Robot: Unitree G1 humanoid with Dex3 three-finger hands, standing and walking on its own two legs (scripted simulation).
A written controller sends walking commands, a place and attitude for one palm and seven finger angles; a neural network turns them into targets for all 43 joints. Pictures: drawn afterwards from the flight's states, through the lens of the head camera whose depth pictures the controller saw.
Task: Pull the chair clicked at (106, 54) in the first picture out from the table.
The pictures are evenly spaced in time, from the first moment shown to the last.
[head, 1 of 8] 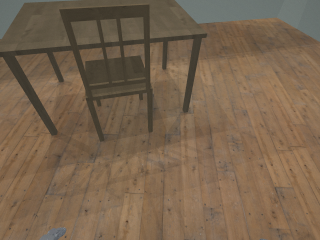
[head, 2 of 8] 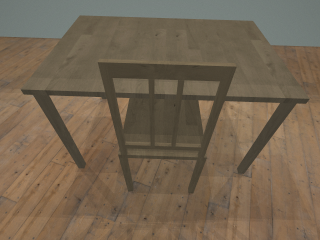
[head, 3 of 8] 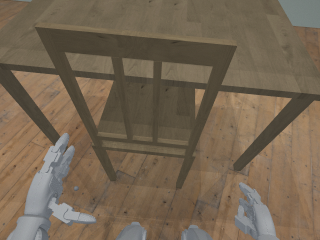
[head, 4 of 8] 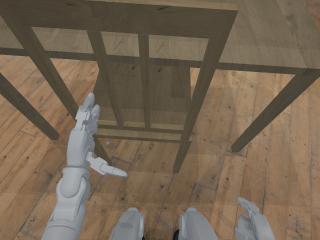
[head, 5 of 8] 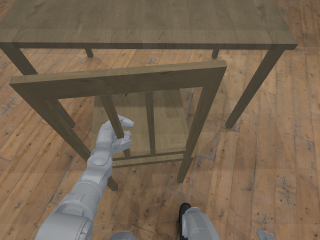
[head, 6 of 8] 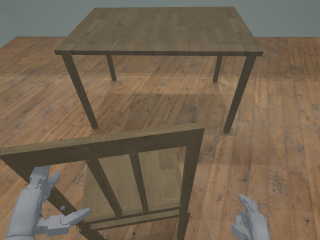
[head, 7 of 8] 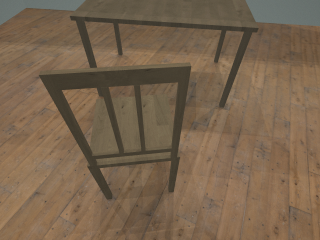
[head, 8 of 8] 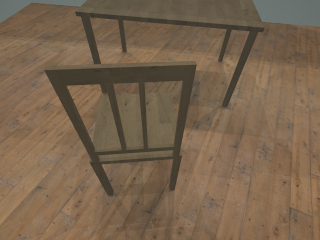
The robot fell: no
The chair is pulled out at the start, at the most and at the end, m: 0.00 0.72 0.72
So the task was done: yes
